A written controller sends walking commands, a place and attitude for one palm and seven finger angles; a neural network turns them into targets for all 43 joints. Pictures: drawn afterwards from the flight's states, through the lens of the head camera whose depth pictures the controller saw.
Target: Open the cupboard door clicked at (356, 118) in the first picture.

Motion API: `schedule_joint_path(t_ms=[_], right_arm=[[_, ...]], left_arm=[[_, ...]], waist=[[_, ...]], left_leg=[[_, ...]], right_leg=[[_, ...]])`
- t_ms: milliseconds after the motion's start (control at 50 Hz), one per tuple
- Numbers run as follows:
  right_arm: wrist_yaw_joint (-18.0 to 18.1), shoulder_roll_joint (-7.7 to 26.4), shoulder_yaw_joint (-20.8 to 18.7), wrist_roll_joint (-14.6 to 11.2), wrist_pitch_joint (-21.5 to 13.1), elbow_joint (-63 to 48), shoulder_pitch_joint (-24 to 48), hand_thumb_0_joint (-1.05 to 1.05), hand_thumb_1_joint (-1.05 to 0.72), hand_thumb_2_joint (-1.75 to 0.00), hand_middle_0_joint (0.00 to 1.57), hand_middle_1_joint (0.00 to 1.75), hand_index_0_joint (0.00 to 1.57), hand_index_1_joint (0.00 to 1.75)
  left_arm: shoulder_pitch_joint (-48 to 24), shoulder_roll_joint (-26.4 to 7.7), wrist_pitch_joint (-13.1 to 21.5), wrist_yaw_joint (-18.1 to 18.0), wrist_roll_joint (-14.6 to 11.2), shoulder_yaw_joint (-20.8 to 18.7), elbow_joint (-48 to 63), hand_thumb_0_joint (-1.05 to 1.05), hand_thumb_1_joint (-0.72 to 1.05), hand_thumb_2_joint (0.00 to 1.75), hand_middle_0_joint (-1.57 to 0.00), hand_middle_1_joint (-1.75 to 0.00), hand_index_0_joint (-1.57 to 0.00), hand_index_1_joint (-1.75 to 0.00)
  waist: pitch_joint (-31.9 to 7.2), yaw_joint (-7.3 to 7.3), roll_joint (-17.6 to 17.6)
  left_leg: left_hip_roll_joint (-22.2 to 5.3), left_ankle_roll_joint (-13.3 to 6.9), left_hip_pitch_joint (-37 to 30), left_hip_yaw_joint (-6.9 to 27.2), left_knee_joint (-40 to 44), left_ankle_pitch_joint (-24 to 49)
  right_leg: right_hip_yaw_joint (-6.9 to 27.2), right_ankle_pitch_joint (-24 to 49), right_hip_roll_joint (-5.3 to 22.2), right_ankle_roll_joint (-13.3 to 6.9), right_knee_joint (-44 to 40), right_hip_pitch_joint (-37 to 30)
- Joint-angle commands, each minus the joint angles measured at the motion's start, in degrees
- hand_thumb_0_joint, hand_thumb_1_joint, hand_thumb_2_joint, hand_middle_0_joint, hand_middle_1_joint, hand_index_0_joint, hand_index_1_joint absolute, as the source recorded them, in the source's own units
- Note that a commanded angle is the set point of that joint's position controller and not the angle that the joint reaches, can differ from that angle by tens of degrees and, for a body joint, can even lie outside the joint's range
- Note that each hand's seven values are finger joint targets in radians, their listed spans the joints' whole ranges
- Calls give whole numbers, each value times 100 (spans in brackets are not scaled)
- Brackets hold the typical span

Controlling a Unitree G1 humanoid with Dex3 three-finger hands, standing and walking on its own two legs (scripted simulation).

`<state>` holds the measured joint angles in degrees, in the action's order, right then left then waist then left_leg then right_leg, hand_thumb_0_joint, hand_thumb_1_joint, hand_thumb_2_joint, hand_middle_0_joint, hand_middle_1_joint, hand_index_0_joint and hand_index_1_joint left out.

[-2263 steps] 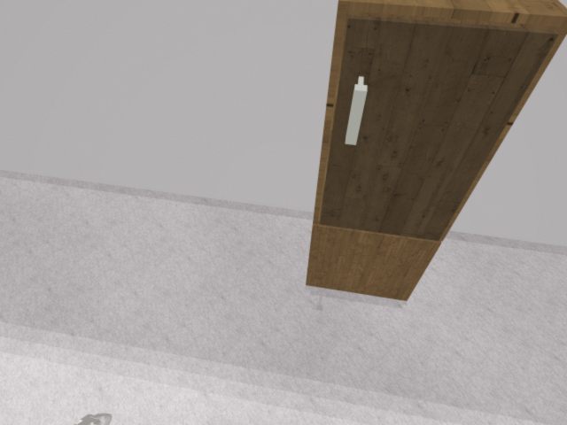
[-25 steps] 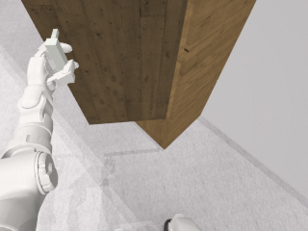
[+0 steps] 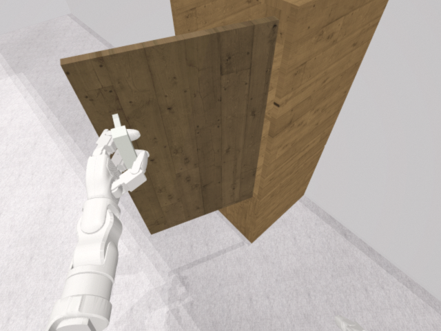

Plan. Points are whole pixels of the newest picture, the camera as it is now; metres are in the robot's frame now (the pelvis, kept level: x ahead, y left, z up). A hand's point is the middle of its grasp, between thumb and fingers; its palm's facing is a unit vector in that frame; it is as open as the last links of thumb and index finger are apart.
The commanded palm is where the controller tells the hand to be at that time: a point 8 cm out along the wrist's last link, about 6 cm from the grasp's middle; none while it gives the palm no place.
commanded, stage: pull the door open along its arc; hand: left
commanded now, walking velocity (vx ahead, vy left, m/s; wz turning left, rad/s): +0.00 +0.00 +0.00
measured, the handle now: (127, 148) +0.43 +0.18 +0.09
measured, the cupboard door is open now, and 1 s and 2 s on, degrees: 71 95 100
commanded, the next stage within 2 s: open thumb and fingers to let go in 0.56 s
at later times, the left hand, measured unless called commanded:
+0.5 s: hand (187, 212) +0.29 +0.06 +0.10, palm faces +0.37 -0.93 -0.01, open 6.5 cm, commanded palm +0.22 +0.09 +0.09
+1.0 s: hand (191, 213) +0.29 +0.05 +0.10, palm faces +0.41 -0.91 -0.01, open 8.9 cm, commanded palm +0.24 +0.09 +0.09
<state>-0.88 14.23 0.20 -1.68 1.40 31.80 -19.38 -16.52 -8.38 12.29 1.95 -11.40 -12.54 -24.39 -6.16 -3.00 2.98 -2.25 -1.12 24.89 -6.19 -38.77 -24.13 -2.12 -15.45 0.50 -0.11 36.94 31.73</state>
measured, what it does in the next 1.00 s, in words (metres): stands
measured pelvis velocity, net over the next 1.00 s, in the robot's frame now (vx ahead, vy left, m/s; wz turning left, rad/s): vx -0.02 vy -0.04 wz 0.09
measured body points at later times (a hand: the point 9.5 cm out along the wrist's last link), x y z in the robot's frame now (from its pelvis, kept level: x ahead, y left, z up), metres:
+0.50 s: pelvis +0.01 -0.03 +0.01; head +0.01 -0.05 +0.46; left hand +0.26 +0.11 +0.10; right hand +0.21 -0.22 -0.09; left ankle -0.05 +0.10 -0.72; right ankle +0.02 -0.12 -0.72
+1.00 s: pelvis -0.02 -0.04 +0.00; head -0.02 -0.06 +0.45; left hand +0.26 +0.10 +0.10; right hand +0.18 -0.23 -0.10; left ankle -0.06 +0.10 -0.72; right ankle +0.02 -0.12 -0.72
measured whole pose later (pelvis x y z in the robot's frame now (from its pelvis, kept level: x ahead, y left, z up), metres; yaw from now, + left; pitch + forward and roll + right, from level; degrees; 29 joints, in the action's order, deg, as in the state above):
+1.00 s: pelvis -0.02 -0.04 +0.00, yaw +5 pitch +1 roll +0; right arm 1.3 10.7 1.2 2.5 4.2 34.2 -8.7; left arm -2.2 6.4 -0.2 -32.0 2.0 12.8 -4.8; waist -2.1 0.9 3.1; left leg -1.8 1.4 16.6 -0.6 -36.8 -21.4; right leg -7.5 -16.2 1.4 -2.8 36.7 22.0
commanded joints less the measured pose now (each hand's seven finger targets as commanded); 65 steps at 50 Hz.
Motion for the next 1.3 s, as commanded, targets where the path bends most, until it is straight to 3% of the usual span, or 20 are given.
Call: schedule_joint_path(t_ms=[0, 20, 100, 120, 160, 240, 360, 400, 480, 520, 560, 620, 640, 720, 780, 840, 940, 1040, 1080, 1280], right_arm=[[-25, 494, -245, 110, -313, -765, 611, 0, -90, -90, 20, 30, 20, 30], [13, 467, -242, 151, -270, -741, 689, 0, -90, -90, 20, 30, 20, 30], [93, 275, -156, 274, -73, -785, 1084, 0, -90, -90, 20, 30, 20, 30], [121, 259, -153, 297, -9, -797, 1140, 0, -90, -90, 20, 30, 20, 30], [158, 194, -120, 333, 88, -804, 1300, 0, -90, -90, 20, 30, 20, 30], [243, 143, -97, 388, 232, -838, 1455, 0, -90, -90, 20, 30, 20, 30], [215, 45, -107, 425, 297, -929, 1582, 0, -90, -90, 20, 30, 20, 30], [169, 27, -118, 421, 294, -963, 1601, 0, -90, -90, 20, 30, 20, 30], [86, 6, -112, 403, 264, -1009, 1729, 0, -90, -90, 20, 30, 20, 30], [42, -1, -111, 383, 217, -991, 1783, 0, -90, -90, 20, 30, 20, 30], [-9, -2, -121, 364, 163, -971, 1814, 0, -90, -90, 20, 30, 20, 30], [58, 29, -94, 379, 113, -835, 1859, 0, -90, -90, 20, 30, 20, 30], [113, 62, -76, 390, 107, -758, 1911, 0, -90, -90, 20, 30, 20, 30], [180, 41, -80, 414, 38, -663, 1845, 0, -90, -90, 20, 30, 20, 30], [187, 29, -102, 424, -2, -666, 1753, 0, -90, -90, 20, 30, 20, 30], [183, 52, -107, 422, -29, -660, 1691, 0, -90, -90, 20, 30, 20, 30], [268, 59, -50, 407, -18, -641, 1791, 0, -90, -90, 20, 30, 20, 30], [271, 41, -62, 418, -27, -628, 1798, 0, -90, -90, 20, 30, 20, 30], [233, 45, -69, 425, -40, -623, 1747, 0, -90, -90, 20, 30, 20, 30], [158, 73, -79, 419, -37, -576, 1776, 0, -90, -90, 20, 30, 20, 30]], left_arm=[[-87, -729, 174, -1518, 183, -622, 2231, 0, 90, 90, -40, -135, -40, -135], [-107, -727, 119, -1779, 358, -553, 2400, 0, 90, 90, -40, -135, -40, -135], [135, -11, -297, -2613, 912, 217, 2946, 0, 90, 90, -40, -135, -40, -135], [247, 107, -409, -2811, 1071, 387, 3000, 0, 90, 90, -40, -135, -40, -135], [297, 423, -625, -3116, 1246, 736, 3177, 0, 90, 90, -40, -135, -40, -135], [640, 924, -818, -3215, 1390, 1376, 3487, 0, 90, 90, -40, -135, -40, -135], [1227, 1471, -881, -3220, 1548, 2156, 4061, 0, 90, 90, -40, -135, -40, -135], [1568, 1656, -909, -3247, 1601, 2398, 4180, 0, 90, 90, -40, -135, -40, -135], [2012, 1997, -1015, -3301, 1552, 2802, 4471, 0, 90, 90, -40, -135, -40, -135], [2138, 2192, -1093, -3330, 1507, 3001, 4452, 0, 90, 90, -40, -135, -40, -135], [2112, 2348, -1138, -3370, 1475, 3174, 4642, 0, 90, 90, -40, -135, -40, -135], [1408, 2011, -1171, -3538, 1485, 2834, 4348, 0, 90, 90, -40, -135, -40, -135], [761, 1745, -1152, -3612, 1483, 2597, 4179, 0, 90, 90, -40, -135, -40, -135], [421, 1888, -1067, -3626, 1544, 2652, 3725, 0, 62, 78, -38, -132, -38, -132], [464, 1991, -978, -3552, 1552, 2711, 3595, 0, 41, 69, -36, -130, -36, -130], [268, 2029, -877, -3436, 1574, 2807, 3501, 0, 20, 60, -35, -127, -35, -127], [-194, 1775, -840, -3372, 1472, 2487, 3157, 0, -15, 45, -32, -124, -32, -124], [-365, 1853, -769, -3425, 1529, 2496, 2990, 0, -50, 30, -30, -120, -30, -120], [-432, 1990, -744, -3464, 1577, 2626, 2984, 0, -50, 30, -30, -120, -30, -120], [-822, 2226, -828, -3679, 1601, 2763, 2699, 0, -50, 30, -22, -70, -22, -70]], waist=[[-1466, 663, -561], [-1401, 649, -624], [-1217, 641, -396], [-1177, 591, -647], [-1017, 540, -597], [-924, 448, -693], [-926, 451, -547], [-895, 462, -664], [-848, 501, -543], [-765, 478, -736], [-802, 449, -686], [-674, 430, -802], [-534, 344, -850], [-724, 385, -975], [-914, 397, -945], [-851, 335, -915], [-616, 344, -966], [-686, 385, -830], [-743, 360, -749], [-718, 372, -785]], left_leg=[[186, 155, 94, 341, 633, 2423], [179, 148, 58, 362, 667, 2330], [203, 125, -206, 350, 773, 2163], [192, 99, -228, 384, 774, 2065], [205, 93, -332, 389, 822, 1934], [198, 73, -558, 413, 810, 1894], [194, 83, -784, 448, 719, 2163], [187, 89, -752, 482, 672, 2233], [212, 93, -740, 505, 565, 2176], [210, 96, -723, 549, 494, 2110], [223, 99, -731, 556, 421, 2060], [298, 92, -624, 579, 370, 1762], [326, 72, -553, 597, 352, 1546], [373, 46, -615, 603, 381, 1431], [352, 43, -620, 580, 424, 1551], [329, 38, -611, 596, 464, 1499], [374, 17, -548, 590, 542, 1067], [349, 18, -607, 580, 621, 1096], [319, 41, -611, 609, 654, 1159], [272, 74, -518, 657, 723, 1113]], right_leg=[[-83, 2302, -39, -150, -135, -2337], [-52, 2197, -18, -157, -192, -2388], [-3, 1966, 57, -168, -351, -2438], [5, 1862, 68, -158, -427, -2468], [31, 1708, 96, -147, -544, -2445], [41, 1705, 103, -151, -659, -2457], [21, 2120, 113, -196, -579, -2543], [-17, 2239, 111, -208, -516, -2559], [-26, 2304, 119, -213, -474, -2527], [-27, 2288, 134, -190, -505, -2462], [-34, 2200, 144, -192, -469, -2378], [42, 1734, 169, -161, -596, -2192], [124, 1353, 201, -132, -698, -2007], [212, 962, 251, -97, -824, -2010], [162, 1250, 230, -98, -694, -2116], [131, 1154, 224, -101, -687, -2031], [246, 233, 254, -93, -1013, -1891], [167, 115, 213, -146, -979, -1872], [40, 247, 167, -177, -811, -1818], [-123, 135, 70, -219, -641, -1652]])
